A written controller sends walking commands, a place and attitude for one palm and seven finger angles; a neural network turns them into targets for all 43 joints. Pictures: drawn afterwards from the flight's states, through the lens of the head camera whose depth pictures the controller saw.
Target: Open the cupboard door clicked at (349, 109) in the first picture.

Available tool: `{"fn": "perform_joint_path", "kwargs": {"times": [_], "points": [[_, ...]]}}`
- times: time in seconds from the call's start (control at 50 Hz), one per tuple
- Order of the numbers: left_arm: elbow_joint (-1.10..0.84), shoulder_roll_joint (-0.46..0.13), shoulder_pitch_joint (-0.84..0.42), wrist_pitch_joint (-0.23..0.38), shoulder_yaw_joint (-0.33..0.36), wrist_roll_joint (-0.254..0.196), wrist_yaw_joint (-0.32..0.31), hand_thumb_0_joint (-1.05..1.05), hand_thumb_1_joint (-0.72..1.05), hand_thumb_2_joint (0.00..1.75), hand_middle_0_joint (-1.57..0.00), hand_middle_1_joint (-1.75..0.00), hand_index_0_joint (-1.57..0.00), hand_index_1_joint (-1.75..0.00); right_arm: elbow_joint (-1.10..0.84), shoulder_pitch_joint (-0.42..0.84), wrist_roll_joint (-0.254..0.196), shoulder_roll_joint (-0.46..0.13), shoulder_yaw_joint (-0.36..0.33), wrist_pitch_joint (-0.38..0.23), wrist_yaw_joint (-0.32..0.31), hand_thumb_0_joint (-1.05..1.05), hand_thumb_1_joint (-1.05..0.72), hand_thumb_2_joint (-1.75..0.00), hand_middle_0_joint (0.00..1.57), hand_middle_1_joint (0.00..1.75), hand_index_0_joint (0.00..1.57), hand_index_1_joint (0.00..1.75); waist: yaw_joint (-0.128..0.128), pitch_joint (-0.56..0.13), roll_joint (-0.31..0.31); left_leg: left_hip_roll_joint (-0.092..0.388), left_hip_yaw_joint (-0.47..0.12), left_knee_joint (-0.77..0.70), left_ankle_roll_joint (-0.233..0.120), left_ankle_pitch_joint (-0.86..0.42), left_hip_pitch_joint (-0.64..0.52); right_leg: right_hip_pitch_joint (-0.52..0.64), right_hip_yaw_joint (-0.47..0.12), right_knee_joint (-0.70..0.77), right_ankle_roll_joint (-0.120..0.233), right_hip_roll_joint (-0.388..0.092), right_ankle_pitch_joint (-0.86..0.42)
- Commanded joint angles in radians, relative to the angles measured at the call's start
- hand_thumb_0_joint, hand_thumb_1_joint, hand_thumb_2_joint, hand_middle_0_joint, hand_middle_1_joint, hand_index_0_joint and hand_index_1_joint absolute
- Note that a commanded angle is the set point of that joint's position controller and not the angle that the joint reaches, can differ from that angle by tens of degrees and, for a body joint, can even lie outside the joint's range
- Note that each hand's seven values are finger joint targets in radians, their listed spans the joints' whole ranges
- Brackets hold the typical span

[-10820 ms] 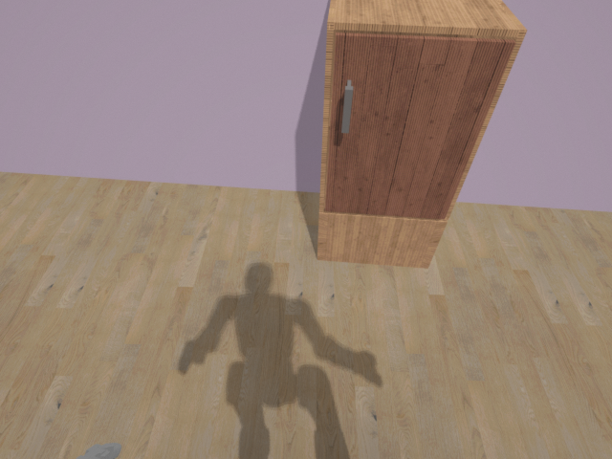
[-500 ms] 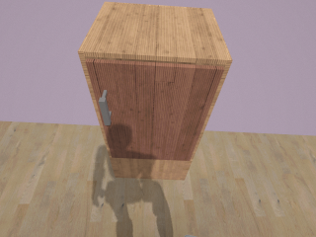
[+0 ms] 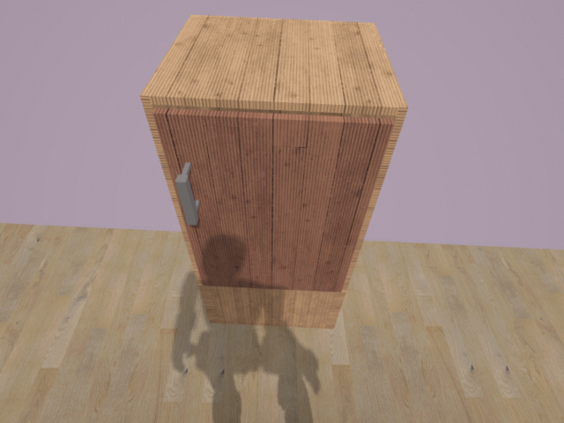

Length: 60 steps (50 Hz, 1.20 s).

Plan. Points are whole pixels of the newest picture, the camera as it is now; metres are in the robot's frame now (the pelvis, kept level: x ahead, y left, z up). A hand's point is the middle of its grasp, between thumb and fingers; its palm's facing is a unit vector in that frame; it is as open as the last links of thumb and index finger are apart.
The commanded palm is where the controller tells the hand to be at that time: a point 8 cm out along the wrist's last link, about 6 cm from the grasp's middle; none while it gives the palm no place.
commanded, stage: come to a stop and stand still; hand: left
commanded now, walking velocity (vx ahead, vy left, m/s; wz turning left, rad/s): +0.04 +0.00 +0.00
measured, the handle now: (189, 194) +0.53 +0.23 -0.03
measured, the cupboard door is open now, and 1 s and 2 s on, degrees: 0 0 0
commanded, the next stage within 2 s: look again from close up in 0.20 s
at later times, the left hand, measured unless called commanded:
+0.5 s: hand out of the picture +0.01 +0.17 -0.16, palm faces +0.04 -0.98 -0.20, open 7.4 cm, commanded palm none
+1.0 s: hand out of the picture +0.11 +0.17 -0.13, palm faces +0.18 -0.96 -0.22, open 7.3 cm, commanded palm +0.13 +0.22 -0.06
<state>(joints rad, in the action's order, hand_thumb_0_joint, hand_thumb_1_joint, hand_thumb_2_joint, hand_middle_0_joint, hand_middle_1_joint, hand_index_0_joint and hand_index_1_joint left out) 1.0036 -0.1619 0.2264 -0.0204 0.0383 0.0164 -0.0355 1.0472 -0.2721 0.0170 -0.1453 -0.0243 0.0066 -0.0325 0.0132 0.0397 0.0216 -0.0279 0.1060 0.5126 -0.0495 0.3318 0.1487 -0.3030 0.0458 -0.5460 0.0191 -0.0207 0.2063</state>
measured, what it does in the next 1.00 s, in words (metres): stands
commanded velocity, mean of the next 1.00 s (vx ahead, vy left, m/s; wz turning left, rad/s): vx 0.00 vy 0.00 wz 0.00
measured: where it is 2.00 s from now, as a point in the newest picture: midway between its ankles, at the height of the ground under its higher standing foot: outside the picture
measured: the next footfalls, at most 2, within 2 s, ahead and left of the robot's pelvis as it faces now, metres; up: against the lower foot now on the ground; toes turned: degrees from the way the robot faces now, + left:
none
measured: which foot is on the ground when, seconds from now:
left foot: down 0.00-1.00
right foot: down 0.00-1.00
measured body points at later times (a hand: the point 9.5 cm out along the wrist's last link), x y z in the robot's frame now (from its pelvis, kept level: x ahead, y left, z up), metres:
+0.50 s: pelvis +0.02 +0.01 +0.00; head +0.02 -0.01 +0.45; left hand +0.01 +0.22 -0.15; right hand +0.01 -0.20 -0.17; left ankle -0.03 +0.08 -0.73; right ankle +0.06 -0.11 -0.73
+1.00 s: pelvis +0.03 -0.01 +0.00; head +0.04 -0.03 +0.45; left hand +0.10 +0.22 -0.11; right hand +0.04 -0.24 -0.15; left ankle -0.03 +0.08 -0.73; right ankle +0.06 -0.11 -0.73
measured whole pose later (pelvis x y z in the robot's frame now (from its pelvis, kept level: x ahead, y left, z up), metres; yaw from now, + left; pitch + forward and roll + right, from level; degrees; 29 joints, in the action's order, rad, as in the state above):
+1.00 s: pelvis +0.03 -0.01 +0.00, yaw +0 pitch -1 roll +1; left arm 0.64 -0.15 0.40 -0.01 0.03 -0.08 -0.06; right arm 1.00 -0.36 -0.02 -0.17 0.01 -0.12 -0.06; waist 0.00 0.03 -0.02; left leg -0.01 0.10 0.44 -0.02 0.33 0.10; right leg -0.28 0.05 -0.52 0.04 0.00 0.23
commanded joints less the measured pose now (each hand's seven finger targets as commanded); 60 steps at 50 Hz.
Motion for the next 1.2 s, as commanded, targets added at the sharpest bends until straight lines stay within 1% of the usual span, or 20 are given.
{"fn": "perform_joint_path", "kwargs": {"times": [0.0,0.1,0.12,0.14,0.18,0.22,0.26,0.5,0.88,0.9,0.92,0.94,0.96,0.98,1.0,1.02,1.04,1.08,1.14,1.18], "points": [[-0.020,-0.068,0.056,0.021,-0.006,0.002,0.005,0.00,0.90,0.90,-0.20,-0.30,-0.20,-0.30,-0.012,-0.107,0.005,-0.063,0.000,-0.003,0.007,0.00,-0.90,-0.90,0.20,0.30,0.20,0.30,-0.021,0.071,0.042,0.098,-0.115,-0.152,0.002,0.088,0.110,-0.004,-0.185,0.227,0.042,-0.114,0.218],[0.017,-0.043,0.098,0.033,-0.019,-0.002,0.006,0.00,0.90,0.90,-0.20,-0.30,-0.20,-0.30,0.018,-0.127,0.000,-0.064,0.015,-0.025,0.004,0.00,-0.90,-0.90,0.20,0.30,0.20,0.30,-0.013,0.052,-0.022,0.141,-0.148,-0.226,-0.003,0.006,0.104,0.069,-0.117,0.177,0.025,-0.079,0.013],[0.082,-0.094,0.241,0.052,-0.023,0.002,-0.042,0.00,0.90,0.90,-0.20,-0.30,-0.20,-0.30,-0.064,0.035,-0.009,-0.128,0.007,-0.041,0.008,0.00,-0.90,-0.90,0.20,0.30,0.20,0.30,0.047,0.064,-0.048,0.153,-0.070,-0.034,0.030,-0.148,0.118,0.082,-0.133,0.089,0.017,-0.133,-0.379],[0.050,-0.137,0.182,0.062,-0.023,-0.002,-0.033,0.00,0.90,0.90,-0.20,-0.30,-0.20,-0.30,-0.081,-0.058,-0.009,-0.077,0.012,-0.031,0.009,0.00,-0.90,-0.90,0.20,0.30,0.20,0.30,-0.021,-0.071,-0.059,0.082,-0.095,-0.055,0.041,0.038,0.104,0.116,-0.214,0.122,0.054,-0.176,-0.167],[0.010,-0.134,0.109,0.061,-0.023,0.001,-0.013,0.00,0.90,0.90,-0.20,-0.30,-0.20,-0.30,-0.072,-0.110,0.002,-0.075,0.015,-0.028,0.019,0.00,-0.90,-0.90,0.20,0.30,0.20,0.30,-0.044,-0.031,-0.059,0.085,-0.107,-0.084,0.030,0.050,0.065,-0.023,-0.208,0.162,0.074,-0.149,0.224],[0.016,-0.090,0.106,0.056,-0.031,-0.001,-0.005,0.00,0.90,0.90,-0.20,-0.30,-0.20,-0.30,-0.065,-0.131,0.003,-0.078,0.020,-0.038,0.014,0.00,-0.90,-0.90,0.20,0.30,0.20,0.30,-0.038,0.018,-0.111,0.133,-0.160,-0.156,0.004,-0.009,0.109,-0.015,-0.131,0.117,0.048,-0.079,0.125],[0.034,-0.067,0.123,0.052,-0.038,0.000,-0.001,0.00,0.90,0.90,-0.20,-0.30,-0.20,-0.30,-0.067,-0.126,-0.002,-0.085,0.019,-0.042,0.010,0.00,-0.90,-0.90,0.20,0.30,0.20,0.30,-0.022,0.065,-0.035,0.150,-0.178,-0.198,-0.007,0.011,0.169,0.036,-0.094,0.099,0.037,-0.061,0.055],[0.081,-0.050,0.116,0.056,-0.035,-0.010,-0.005,0.00,0.90,0.90,-0.20,-0.30,-0.20,-0.30,0.022,-0.153,-0.003,-0.085,0.031,-0.056,-0.005,0.00,-0.90,-0.90,0.20,0.30,0.20,0.30,-0.018,0.044,-0.022,0.140,-0.130,-0.206,0.006,-0.229,0.064,0.122,-0.097,0.089,0.034,-0.079,-0.158],[0.085,-0.082,0.069,0.053,-0.026,-0.009,-0.004,0.00,0.90,0.90,-0.20,-0.30,-0.20,-0.30,0.075,-0.117,-0.002,-0.091,0.028,-0.047,-0.009,0.00,-0.90,-0.90,0.20,0.30,0.20,0.30,-0.018,0.046,-0.025,0.143,-0.112,-0.209,0.016,-0.204,0.025,0.141,-0.119,0.119,0.042,-0.093,-0.218],[0.135,-0.112,0.192,0.063,-0.022,-0.002,-0.044,0.00,0.90,0.90,-0.20,-0.30,-0.20,-0.30,0.010,-0.012,-0.014,-0.132,0.013,-0.051,0.001,0.00,-0.90,-0.90,0.20,0.30,0.20,0.30,0.033,0.017,0.140,0.176,-0.061,0.008,0.032,-0.384,0.080,0.168,-0.114,0.062,0.008,-0.134,-0.679],[-1.361,-0.364,-0.623,0.287,0.130,-0.190,-0.024,0.00,0.88,0.89,-0.20,-0.32,-0.20,-0.32,-0.358,0.003,-0.066,-0.305,-0.016,-0.208,-0.042,0.00,-0.90,-0.90,0.20,0.30,0.20,0.30,-0.076,-0.486,-0.080,0.036,-0.131,-0.103,0.037,-0.453,-0.079,0.253,-0.128,0.028,0.022,-0.045,-0.460],[-1.127,-0.282,-0.172,0.238,0.096,-0.112,-0.060,0.00,0.85,0.88,-0.20,-0.33,-0.20,-0.33,-0.320,0.088,-0.039,-0.235,-0.003,-0.290,-0.067,0.00,-0.90,-0.90,0.20,0.30,0.20,0.30,-0.005,-0.463,-0.298,0.051,-0.101,-0.110,0.052,-0.554,-0.105,0.220,-0.105,0.017,0.053,-0.004,-0.216],[-0.956,-0.052,0.109,0.116,-0.020,-0.157,-0.084,0.00,0.83,0.87,-0.21,-0.34,-0.21,-0.34,-0.322,0.084,-0.056,-0.182,-0.010,-0.315,-0.057,0.00,-0.90,-0.90,0.20,0.30,0.20,0.30,-0.022,-0.247,-0.264,0.060,-0.119,-0.124,0.102,-0.514,-0.010,0.091,-0.040,0.017,0.039,0.002,-0.055],[-0.903,-0.039,0.056,0.122,0.009,-0.171,-0.069,0.00,0.81,0.86,-0.21,-0.36,-0.21,-0.36,-0.292,0.062,-0.054,-0.205,-0.005,-0.316,-0.052,0.00,-0.90,-0.90,0.20,0.30,0.20,0.30,-0.052,-0.088,-0.076,0.062,-0.125,-0.093,0.082,-0.392,0.076,-0.007,0.002,0.030,0.015,0.004,-0.037],[-0.926,-0.084,-0.036,0.179,0.047,-0.189,-0.041,0.00,0.78,0.85,-0.21,-0.37,-0.21,-0.37,-0.357,0.084,-0.049,-0.238,-0.020,-0.329,-0.040,0.00,-0.90,-0.90,0.20,0.30,0.20,0.30,-0.073,0.010,0.021,0.048,-0.144,-0.046,0.056,-0.253,0.174,-0.076,0.010,0.046,0.007,0.002,-0.010],[-0.892,-0.143,-0.020,0.246,0.131,-0.195,-0.005,0.00,0.76,0.84,-0.21,-0.39,-0.21,-0.39,-0.381,0.055,-0.032,-0.254,-0.038,-0.337,-0.034,0.00,-0.90,-0.90,0.20,0.30,0.20,0.30,-0.070,-0.052,0.100,0.033,-0.129,0.014,0.040,-0.176,0.228,-0.107,0.015,0.028,0.000,-0.002,0.041],[-0.801,-0.112,0.109,0.311,0.157,-0.209,0.040,0.00,0.74,0.83,-0.21,-0.40,-0.21,-0.40,-0.416,0.064,-0.024,-0.244,-0.046,-0.344,-0.026,0.00,-0.90,-0.90,0.20,0.30,0.20,0.30,-0.036,-0.074,0.183,0.025,-0.121,0.069,0.036,-0.110,0.316,-0.136,0.018,-0.014,-0.003,-0.003,0.108],[-0.710,-0.060,0.256,0.458,0.172,-0.247,0.161,0.00,0.69,0.81,-0.22,-0.43,-0.22,-0.43,-0.497,0.087,-0.027,-0.227,-0.048,-0.356,0.011,0.00,-0.90,-0.90,0.20,0.30,0.20,0.30,0.023,-0.113,0.154,-0.003,-0.092,0.182,0.050,-0.037,0.456,-0.183,-0.011,-0.127,0.008,-0.012,0.175],[-0.716,-0.098,0.252,0.710,0.212,-0.301,0.365,0.00,0.62,0.78,-0.22,-0.48,-0.22,-0.48,-0.590,0.130,-0.026,-0.242,-0.069,-0.365,0.052,0.00,-0.90,-0.90,0.20,0.30,0.20,0.30,0.038,-0.208,0.129,-0.024,-0.073,0.379,0.060,0.041,0.668,-0.246,-0.100,-0.272,0.020,-0.027,0.205],[-0.712,-0.153,0.239,0.715,0.241,-0.323,0.465,0.00,0.57,0.76,-0.22,-0.51,-0.22,-0.51,-0.660,0.139,-0.043,-0.265,-0.072,-0.346,0.063,0.00,-0.90,-0.90,0.20,0.30,0.20,0.30,0.053,-0.271,0.083,-0.033,-0.057,0.458,0.049,0.060,0.757,-0.249,-0.173,-0.309,0.023,-0.047,0.218]]}}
